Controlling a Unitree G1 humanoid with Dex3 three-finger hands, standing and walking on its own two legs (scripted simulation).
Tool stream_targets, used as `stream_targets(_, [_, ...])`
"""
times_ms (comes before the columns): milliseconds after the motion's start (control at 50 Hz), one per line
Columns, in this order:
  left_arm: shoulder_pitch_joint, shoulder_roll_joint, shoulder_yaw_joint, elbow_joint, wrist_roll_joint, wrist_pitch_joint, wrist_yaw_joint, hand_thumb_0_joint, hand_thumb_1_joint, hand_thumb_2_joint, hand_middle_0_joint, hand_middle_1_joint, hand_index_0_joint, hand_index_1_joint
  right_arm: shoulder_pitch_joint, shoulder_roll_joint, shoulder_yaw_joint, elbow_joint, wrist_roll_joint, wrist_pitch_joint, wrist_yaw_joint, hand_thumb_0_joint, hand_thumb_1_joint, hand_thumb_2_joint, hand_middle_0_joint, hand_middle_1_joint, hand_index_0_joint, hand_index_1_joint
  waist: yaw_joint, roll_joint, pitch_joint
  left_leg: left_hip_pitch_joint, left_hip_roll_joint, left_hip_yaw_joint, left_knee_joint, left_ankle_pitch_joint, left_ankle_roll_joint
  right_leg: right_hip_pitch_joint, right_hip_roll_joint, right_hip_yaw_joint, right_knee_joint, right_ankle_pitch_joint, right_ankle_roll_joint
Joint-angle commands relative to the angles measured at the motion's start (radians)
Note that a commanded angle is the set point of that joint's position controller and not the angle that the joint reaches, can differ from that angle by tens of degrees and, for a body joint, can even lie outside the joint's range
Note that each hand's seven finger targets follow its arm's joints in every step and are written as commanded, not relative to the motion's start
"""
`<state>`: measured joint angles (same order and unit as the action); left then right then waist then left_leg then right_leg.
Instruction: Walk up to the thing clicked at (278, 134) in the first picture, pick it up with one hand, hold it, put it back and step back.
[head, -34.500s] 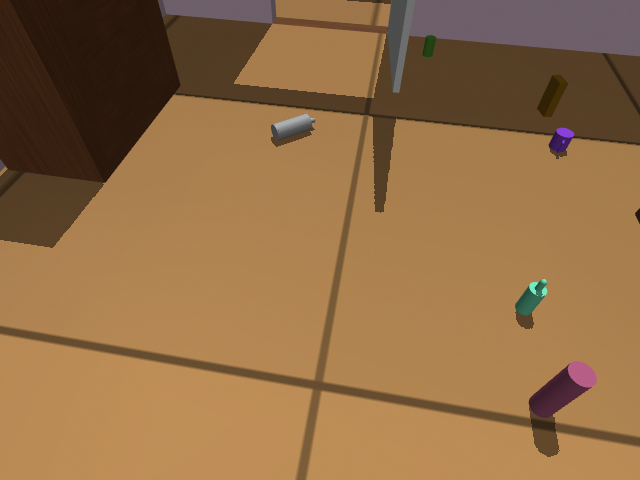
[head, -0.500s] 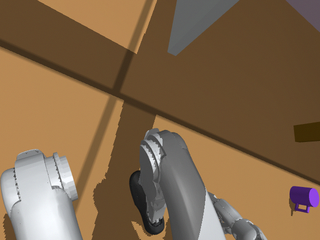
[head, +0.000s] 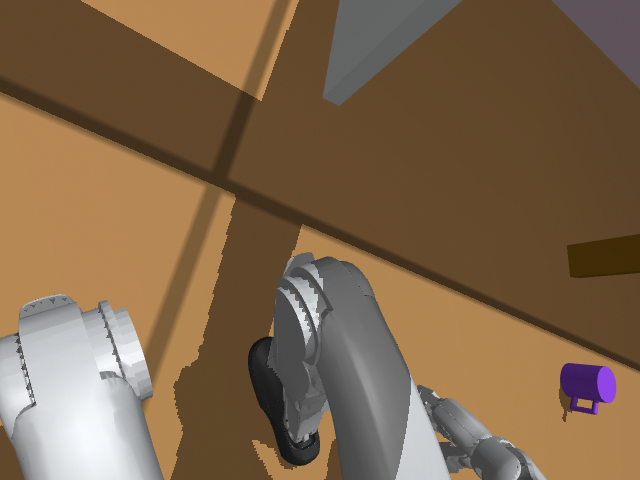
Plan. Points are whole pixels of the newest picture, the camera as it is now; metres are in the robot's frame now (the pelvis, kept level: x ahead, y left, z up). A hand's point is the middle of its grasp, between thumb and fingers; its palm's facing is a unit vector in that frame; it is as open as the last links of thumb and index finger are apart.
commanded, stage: close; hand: left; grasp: from above
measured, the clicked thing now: out of the picture +0.39 +0.41 -0.25
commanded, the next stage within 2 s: settle in 1.30 s
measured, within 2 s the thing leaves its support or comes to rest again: leaves its support in 1.72 s
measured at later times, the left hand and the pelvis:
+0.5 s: hand out of the picture +0.37 +0.42 -0.23, palm faces -0.39 -0.23 -0.89, open 11.5 cm; pelvis +0.00 +0.00 +0.00, yaw +0 degrees
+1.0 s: hand out of the picture +0.37 +0.42 -0.22, palm faces -0.38 -0.21 -0.90, open 11.1 cm; pelvis +0.00 +0.00 +0.00, yaw -1 degrees
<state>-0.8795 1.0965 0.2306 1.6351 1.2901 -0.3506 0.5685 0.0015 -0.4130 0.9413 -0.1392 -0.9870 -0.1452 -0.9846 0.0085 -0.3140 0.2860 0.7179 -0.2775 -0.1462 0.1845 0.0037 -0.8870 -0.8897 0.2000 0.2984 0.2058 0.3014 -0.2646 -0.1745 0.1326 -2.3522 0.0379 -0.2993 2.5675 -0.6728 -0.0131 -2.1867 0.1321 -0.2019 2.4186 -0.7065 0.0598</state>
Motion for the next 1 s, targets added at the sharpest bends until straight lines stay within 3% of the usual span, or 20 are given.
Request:
stream_targets(0, [-0.196,0.309,0.024,-0.115,-0.020,0.015,0.046,0.000,-0.323,0.851,-0.178,-0.952,-0.198,-0.930,0.122,-0.325,-0.099,-0.008,0.002,-0.012,-0.008,0.000,-0.878,-0.894,0.201,0.300,0.200,0.300,-0.005,0.557,-0.602,0.553,0.040,0.121,-0.263,0.173,0.013,0.224,0.011,-0.094,-0.196,0.239,-0.080])
stream_targets(20, [-0.185,0.327,0.039,-0.106,-0.023,0.017,0.047,0.000,-0.303,0.841,-0.192,-0.955,-0.214,-0.931,0.114,-0.326,-0.095,-0.014,-0.003,-0.013,-0.010,0.000,-0.879,-0.895,0.200,0.300,0.200,0.300,0.000,0.551,-0.609,0.542,0.041,0.124,-0.258,0.164,0.015,0.233,0.014,-0.094,-0.205,0.235,-0.080])
stream_targets(60, [-0.189,0.294,0.009,-0.104,-0.031,0.020,0.040,0.000,-0.267,0.799,-0.222,-0.916,-0.246,-0.891,0.121,-0.318,-0.089,-0.005,-0.002,-0.015,-0.008,0.000,-0.879,-0.894,0.200,0.300,0.200,0.300,-0.009,0.553,-0.580,0.517,0.038,0.128,-0.258,0.143,0.017,0.236,0.013,-0.091,-0.211,0.222,-0.078])
stream_targets(100, [-0.166,0.327,0.032,-0.105,-0.032,0.023,0.040,0.000,-0.259,0.812,-0.226,-0.930,-0.250,-0.904,0.113,-0.327,-0.084,-0.019,-0.005,-0.016,-0.010,0.000,-0.879,-0.894,0.200,0.300,0.200,0.300,0.000,0.539,-0.603,0.520,0.039,0.124,-0.258,0.156,0.018,0.255,0.015,-0.094,-0.213,0.234,-0.077])
stream_targets(120, [-0.175,0.310,0.013,-0.103,-0.037,0.025,0.033,0.000,-0.250,0.790,-0.232,-0.915,-0.258,-0.888,0.116,-0.321,-0.086,-0.008,0.001,-0.018,-0.008,0.000,-0.879,-0.894,0.200,0.300,0.200,0.300,-0.002,0.550,-0.586,0.520,0.039,0.120,-0.263,0.139,0.015,0.231,0.011,-0.093,-0.200,0.217,-0.081])
stream_targets(160, [-0.169,0.352,0.054,-0.109,-0.035,0.025,0.035,0.000,-0.231,0.817,-0.248,-0.929,-0.272,-0.903,0.123,-0.331,-0.089,-0.017,-0.005,-0.020,-0.009,0.000,-0.881,-0.895,0.200,0.300,0.200,0.300,-0.007,0.544,-0.605,0.529,0.043,0.118,-0.255,0.166,0.017,0.254,0.016,-0.095,-0.204,0.241,-0.078])
stream_targets(220, [-0.192,0.301,0.012,-0.120,-0.042,0.019,0.027,0.000,-0.193,0.765,-0.280,-0.888,-0.306,-0.861,0.116,-0.326,-0.083,-0.030,-0.006,-0.023,-0.006,0.000,-0.881,-0.895,0.200,0.300,0.200,0.300,-0.023,0.555,-0.594,0.533,0.042,0.116,-0.253,0.177,0.015,0.251,0.013,-0.097,-0.200,0.252,-0.077])
stream_targets(300, [-0.160,0.342,0.042,-0.113,-0.038,0.017,0.014,0.000,-0.130,0.765,-0.334,-0.874,-0.358,-0.849,0.133,-0.331,-0.085,-0.019,0.000,-0.023,-0.004,0.000,-0.882,-0.896,0.200,0.300,0.200,0.300,-0.012,0.563,-0.582,0.542,0.043,0.111,-0.263,0.172,0.011,0.245,0.013,-0.099,-0.196,0.240,-0.079])
stream_targets(320, [-0.172,0.322,0.026,-0.124,-0.039,0.013,0.009,0.000,-0.123,0.772,-0.342,-0.874,-0.364,-0.850,0.126,-0.334,-0.092,-0.026,0.000,-0.023,-0.003,0.000,-0.881,-0.895,0.200,0.300,0.200,0.300,-0.017,0.566,-0.577,0.547,0.044,0.107,-0.267,0.168,0.009,0.233,0.010,-0.101,-0.191,0.237,-0.079])
stream_targets(380, [-0.166,0.323,0.037,-0.129,-0.056,0.003,0.007,0.000,-0.095,0.742,-0.347,-0.874,-0.377,-0.842,0.114,-0.333,-0.086,-0.031,0.001,-0.020,-0.004,0.000,-0.879,-0.895,0.200,0.300,0.200,0.300,-0.014,0.548,-0.587,0.534,0.044,0.107,-0.262,0.171,0.012,0.252,0.012,-0.104,-0.199,0.242,-0.077])
stream_targets(440, [-0.153,0.311,0.021,-0.132,-0.052,-0.009,0.004,0.000,-0.038,0.736,-0.379,-0.882,-0.413,-0.846,0.100,-0.331,-0.083,-0.035,-0.001,-0.017,-0.003,0.000,-0.878,-0.894,0.200,0.300,0.200,0.300,-0.009,0.547,-0.569,0.513,0.045,0.107,-0.261,0.152,0.012,0.240,0.014,-0.105,-0.202,0.227,-0.077])
stream_targets(460, [-0.151,0.333,0.034,-0.127,-0.039,-0.008,0.004,0.000,-0.035,0.743,-0.391,-0.875,-0.422,-0.843,0.116,-0.327,-0.084,-0.028,-0.002,-0.017,-0.004,0.000,-0.880,-0.895,0.200,0.300,0.200,0.300,-0.014,0.544,-0.569,0.513,0.045,0.115,-0.251,0.150,0.016,0.249,0.015,-0.099,-0.208,0.231,-0.077])
stream_targets(500, [-0.129,0.316,0.041,-0.129,-0.047,-0.011,0.008,0.000,0.021,0.746,-0.434,-0.866,-0.464,-0.834,0.111,-0.330,-0.088,-0.024,-0.003,-0.014,-0.004,0.000,-0.879,-0.894,0.200,0.300,0.200,0.300,-0.003,0.539,-0.594,0.535,0.046,0.111,-0.254,0.168,0.014,0.259,0.017,-0.105,-0.207,0.240,-0.075])
stream_targets(520, [-0.159,0.293,0.017,-0.147,-0.052,-0.015,0.007,0.000,0.033,0.758,-0.443,-0.868,-0.472,-0.837,0.113,-0.332,-0.087,-0.030,-0.001,-0.017,0.000,0.000,-0.880,-0.894,0.200,0.300,0.200,0.300,-0.018,0.546,-0.577,0.534,0.043,0.109,-0.255,0.175,0.013,0.243,0.014,-0.108,-0.198,0.244,-0.075])
stream_targets(540, [-0.135,0.295,0.032,-0.114,-0.056,-0.017,0.010,0.000,0.027,0.758,-0.438,-0.867,-0.467,-0.836,0.103,-0.331,-0.088,-0.024,0.000,-0.016,-0.001,0.000,-0.878,-0.894,0.200,0.300,0.200,0.300,-0.008,0.536,-0.578,0.540,0.048,0.099,-0.264,0.169,0.009,0.235,0.014,-0.112,-0.197,0.237,-0.077])
stream_targets(600, [-0.154,0.309,0.021,-0.108,-0.032,-0.015,0.018,0.000,0.083,0.762,-0.485,-0.873,-0.514,-0.842,0.115,-0.325,-0.079,-0.027,-0.005,-0.014,0.000,0.000,-0.882,-0.895,0.200,0.300,0.200,0.300,-0.022,0.536,-0.558,0.518,0.046,0.108,-0.255,0.157,0.014,0.238,0.017,-0.106,-0.205,0.235,-0.076])
stream_targets(680, [-0.175,0.300,0.013,-0.104,-0.044,-0.017,0.030,0.000,0.160,0.777,-0.534,-0.874,-0.564,-0.842,0.097,-0.335,-0.075,-0.026,-0.007,-0.016,-0.002,0.000,-0.877,-0.894,0.200,0.300,0.200,0.300,-0.023,0.522,-0.561,0.515,0.047,0.099,-0.262,0.134,0.012,0.226,0.017,-0.116,-0.201,0.214,-0.076])
stream_targets(840, [-0.184,0.305,-0.001,-0.087,-0.028,-0.003,0.028,0.000,0.285,0.765,-0.640,-0.848,-0.669,-0.819,0.107,-0.329,-0.066,-0.029,-0.004,-0.028,0.000,0.000,-0.882,-0.895,0.200,0.300,0.199,0.300,-0.031,0.527,-0.547,0.520,0.047,0.098,-0.257,0.142,0.012,0.221,0.016,-0.111,-0.197,0.226,-0.074])
stream_targets(920, [-0.174,0.296,-0.005,-0.090,-0.037,0.000,0.024,0.000,0.358,0.780,-0.698,-0.845,-0.725,-0.817,0.098,-0.340,-0.077,-0.032,0.000,-0.034,0.002,0.000,-0.881,-0.895,0.200,0.300,0.200,0.300,-0.022,0.532,-0.530,0.517,0.046,0.092,-0.270,0.121,0.007,0.196,0.013,-0.115,-0.189,0.206,-0.075])
stream_targets(980, [-0.155,0.301,0.005,-0.096,-0.039,-0.002,0.021,0.000,0.399,0.788,-0.745,-0.819,-0.765,-0.798,0.102,-0.335,-0.075,-0.031,-0.003,-0.031,0.000,0.000,-0.881,-0.895,0.200,0.300,0.199,0.300,-0.013,0.533,-0.572,0.523,0.047,0.103,-0.261,0.144,0.011,0.241,0.018,-0.110,-0.205,0.228,-0.074])
